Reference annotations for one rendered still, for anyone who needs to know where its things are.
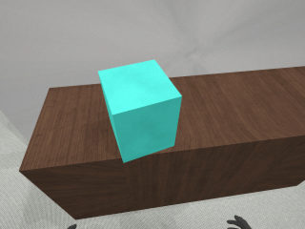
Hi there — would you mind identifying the pedestal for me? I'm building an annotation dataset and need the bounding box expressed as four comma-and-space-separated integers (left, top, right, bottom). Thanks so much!
19, 66, 305, 220

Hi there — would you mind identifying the carton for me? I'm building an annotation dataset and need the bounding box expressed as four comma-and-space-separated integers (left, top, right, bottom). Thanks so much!
98, 60, 182, 163

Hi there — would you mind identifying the right robot hand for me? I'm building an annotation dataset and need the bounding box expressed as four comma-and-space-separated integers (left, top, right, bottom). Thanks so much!
227, 215, 252, 229

